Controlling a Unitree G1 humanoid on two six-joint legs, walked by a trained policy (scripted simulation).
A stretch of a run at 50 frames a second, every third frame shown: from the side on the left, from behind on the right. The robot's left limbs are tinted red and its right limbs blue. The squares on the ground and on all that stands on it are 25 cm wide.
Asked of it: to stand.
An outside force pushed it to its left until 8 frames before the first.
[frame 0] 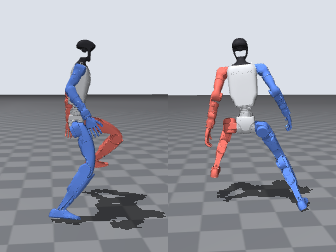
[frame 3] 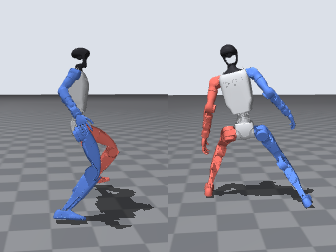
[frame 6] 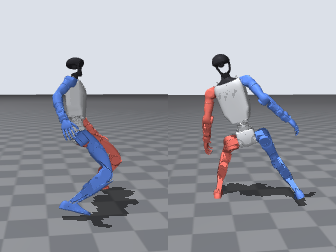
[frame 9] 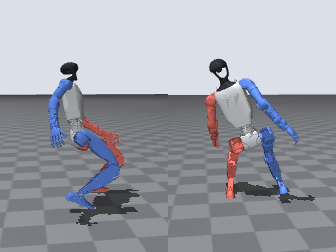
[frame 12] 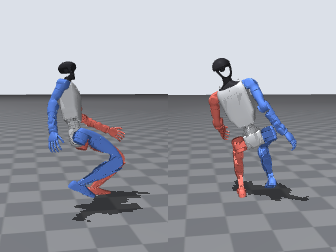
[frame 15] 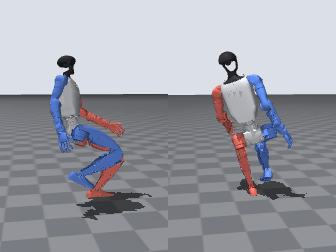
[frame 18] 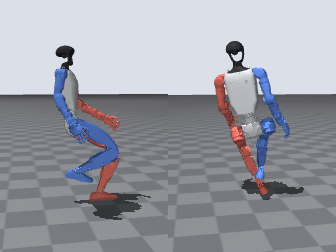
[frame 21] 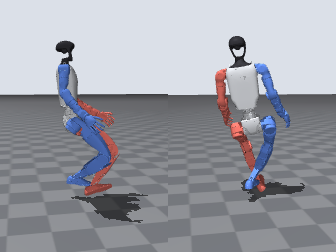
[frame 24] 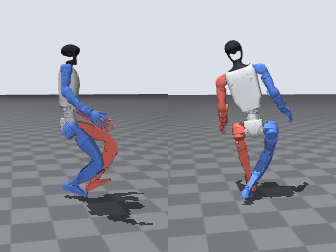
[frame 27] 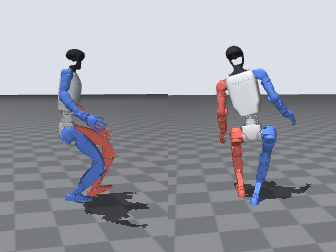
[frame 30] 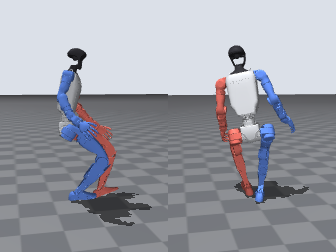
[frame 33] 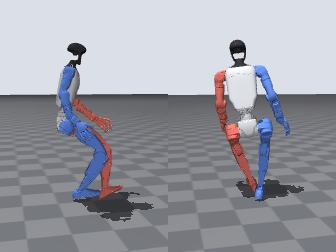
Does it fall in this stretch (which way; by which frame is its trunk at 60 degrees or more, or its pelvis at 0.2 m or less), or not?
no
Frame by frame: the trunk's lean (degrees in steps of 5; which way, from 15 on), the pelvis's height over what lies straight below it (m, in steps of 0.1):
0: 10, 0.7
3: 15 to its left, 0.6
6: 20 to its left, 0.6
9: 25 to its left, 0.5
12: 25 to its left, 0.5
15: 20 to its left, 0.6
18: 10, 0.6
21: 10, 0.6
24: 15 to its left, 0.6
27: 15 to its left, 0.6
30: 15 forward and to its left, 0.6
33: 15 forward and to its left, 0.6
